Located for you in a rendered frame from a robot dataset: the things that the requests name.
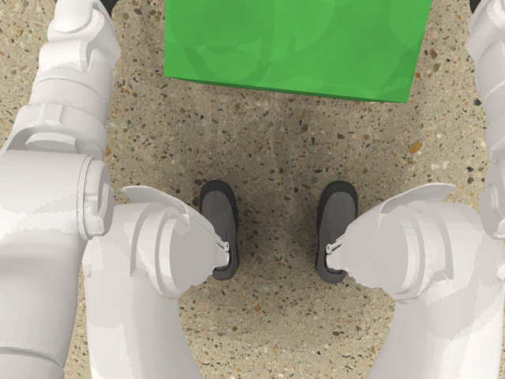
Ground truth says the left robot hand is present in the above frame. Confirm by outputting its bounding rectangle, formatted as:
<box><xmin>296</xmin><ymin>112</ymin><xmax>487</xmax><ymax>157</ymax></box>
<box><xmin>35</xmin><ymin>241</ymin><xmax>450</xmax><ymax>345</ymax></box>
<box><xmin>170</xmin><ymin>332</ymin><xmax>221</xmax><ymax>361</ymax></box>
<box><xmin>100</xmin><ymin>0</ymin><xmax>119</xmax><ymax>19</ymax></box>

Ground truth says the robot left upper arm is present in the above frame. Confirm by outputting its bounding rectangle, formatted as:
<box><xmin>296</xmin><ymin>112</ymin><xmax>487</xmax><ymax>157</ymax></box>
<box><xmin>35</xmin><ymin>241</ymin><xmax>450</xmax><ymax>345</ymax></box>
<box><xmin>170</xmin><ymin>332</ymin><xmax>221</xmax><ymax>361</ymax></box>
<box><xmin>0</xmin><ymin>149</ymin><xmax>114</xmax><ymax>379</ymax></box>

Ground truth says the left robot forearm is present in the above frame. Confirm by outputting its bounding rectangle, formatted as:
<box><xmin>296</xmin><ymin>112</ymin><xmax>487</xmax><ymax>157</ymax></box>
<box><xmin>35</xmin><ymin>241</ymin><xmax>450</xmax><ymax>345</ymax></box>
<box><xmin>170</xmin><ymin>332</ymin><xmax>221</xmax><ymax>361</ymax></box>
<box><xmin>0</xmin><ymin>0</ymin><xmax>121</xmax><ymax>161</ymax></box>

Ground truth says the robot foot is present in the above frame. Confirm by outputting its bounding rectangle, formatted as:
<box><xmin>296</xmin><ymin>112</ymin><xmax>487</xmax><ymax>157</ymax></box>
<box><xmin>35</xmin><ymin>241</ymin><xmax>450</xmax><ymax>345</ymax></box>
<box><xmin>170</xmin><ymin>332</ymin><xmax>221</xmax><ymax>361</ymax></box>
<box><xmin>199</xmin><ymin>180</ymin><xmax>239</xmax><ymax>280</ymax></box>
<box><xmin>315</xmin><ymin>181</ymin><xmax>358</xmax><ymax>283</ymax></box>

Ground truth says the robot right upper arm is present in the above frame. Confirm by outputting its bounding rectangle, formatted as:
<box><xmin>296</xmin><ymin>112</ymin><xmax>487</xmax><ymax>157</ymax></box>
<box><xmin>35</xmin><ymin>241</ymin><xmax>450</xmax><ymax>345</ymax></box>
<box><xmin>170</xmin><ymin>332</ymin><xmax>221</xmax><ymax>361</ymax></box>
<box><xmin>478</xmin><ymin>156</ymin><xmax>505</xmax><ymax>240</ymax></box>

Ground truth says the carton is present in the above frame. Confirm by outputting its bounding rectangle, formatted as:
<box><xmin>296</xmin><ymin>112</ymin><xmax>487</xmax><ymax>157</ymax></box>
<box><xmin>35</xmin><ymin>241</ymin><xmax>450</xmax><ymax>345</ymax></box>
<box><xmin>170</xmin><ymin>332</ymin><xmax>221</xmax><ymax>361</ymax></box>
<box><xmin>164</xmin><ymin>0</ymin><xmax>432</xmax><ymax>103</ymax></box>

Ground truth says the robot right foot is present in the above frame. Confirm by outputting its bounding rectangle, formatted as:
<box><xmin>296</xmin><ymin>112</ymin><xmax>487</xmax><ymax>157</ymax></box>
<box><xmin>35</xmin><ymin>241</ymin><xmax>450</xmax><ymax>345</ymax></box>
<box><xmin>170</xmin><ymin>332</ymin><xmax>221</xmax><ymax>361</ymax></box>
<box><xmin>315</xmin><ymin>181</ymin><xmax>358</xmax><ymax>283</ymax></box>

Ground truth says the robot left foot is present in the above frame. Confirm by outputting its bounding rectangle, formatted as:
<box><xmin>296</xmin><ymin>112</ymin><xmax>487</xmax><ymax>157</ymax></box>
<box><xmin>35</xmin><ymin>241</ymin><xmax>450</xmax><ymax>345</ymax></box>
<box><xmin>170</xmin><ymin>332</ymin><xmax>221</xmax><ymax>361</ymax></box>
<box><xmin>199</xmin><ymin>180</ymin><xmax>239</xmax><ymax>280</ymax></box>

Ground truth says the right robot forearm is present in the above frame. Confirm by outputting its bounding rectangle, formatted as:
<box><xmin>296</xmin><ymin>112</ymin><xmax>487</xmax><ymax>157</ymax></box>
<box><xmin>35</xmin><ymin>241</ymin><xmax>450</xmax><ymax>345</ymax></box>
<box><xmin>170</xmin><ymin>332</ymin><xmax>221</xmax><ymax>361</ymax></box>
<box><xmin>465</xmin><ymin>0</ymin><xmax>505</xmax><ymax>162</ymax></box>

